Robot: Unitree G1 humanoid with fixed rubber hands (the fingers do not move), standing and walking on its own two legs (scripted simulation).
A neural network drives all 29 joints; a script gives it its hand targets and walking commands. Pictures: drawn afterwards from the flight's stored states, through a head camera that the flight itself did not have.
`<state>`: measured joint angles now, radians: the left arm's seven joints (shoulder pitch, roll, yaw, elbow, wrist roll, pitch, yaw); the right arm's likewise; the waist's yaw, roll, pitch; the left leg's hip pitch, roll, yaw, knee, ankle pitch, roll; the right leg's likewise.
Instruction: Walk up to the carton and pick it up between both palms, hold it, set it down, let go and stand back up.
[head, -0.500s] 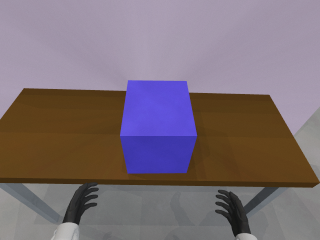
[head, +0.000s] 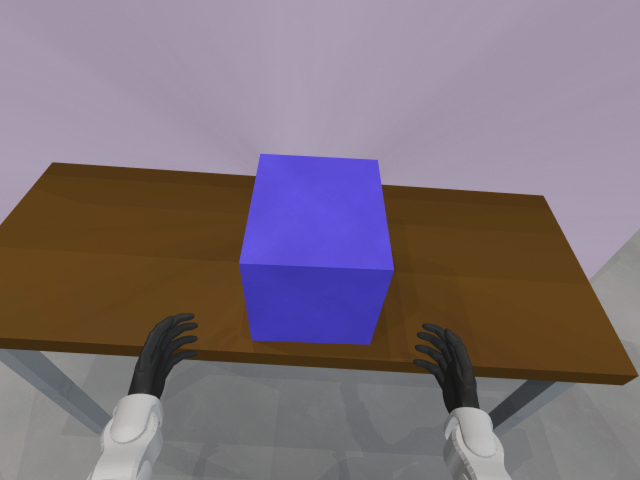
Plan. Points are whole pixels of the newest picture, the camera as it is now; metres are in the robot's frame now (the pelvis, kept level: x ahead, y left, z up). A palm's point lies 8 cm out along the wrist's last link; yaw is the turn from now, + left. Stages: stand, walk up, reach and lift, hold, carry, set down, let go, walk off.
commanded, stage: reach and lift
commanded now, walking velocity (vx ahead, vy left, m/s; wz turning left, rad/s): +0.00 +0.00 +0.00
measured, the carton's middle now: (315, 249) +0.47 +0.04 -0.01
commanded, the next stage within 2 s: none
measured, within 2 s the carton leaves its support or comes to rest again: neither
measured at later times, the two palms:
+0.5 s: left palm (157, 300) +0.31 +0.24 +0.04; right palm (460, 319) +0.32 -0.17 +0.03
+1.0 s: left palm (173, 238) +0.39 +0.23 +0.08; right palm (452, 254) +0.40 -0.16 +0.08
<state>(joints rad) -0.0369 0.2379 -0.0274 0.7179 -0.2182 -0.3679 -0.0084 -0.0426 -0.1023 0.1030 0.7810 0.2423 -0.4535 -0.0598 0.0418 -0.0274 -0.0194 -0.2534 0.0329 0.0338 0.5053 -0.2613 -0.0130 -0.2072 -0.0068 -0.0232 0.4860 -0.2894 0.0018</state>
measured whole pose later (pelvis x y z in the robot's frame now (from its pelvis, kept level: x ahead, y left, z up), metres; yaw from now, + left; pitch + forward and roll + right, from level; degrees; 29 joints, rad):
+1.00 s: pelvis +0.01 +0.00 +0.01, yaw +0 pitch +6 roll -1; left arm -0.60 0.26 0.08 0.73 -0.18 0.12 0.00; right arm -0.59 -0.19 0.05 0.75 0.31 0.01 -0.18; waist 0.05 0.00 -0.04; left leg -0.30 0.04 0.02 0.42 -0.22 -0.01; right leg -0.23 0.01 -0.02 0.34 -0.21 0.00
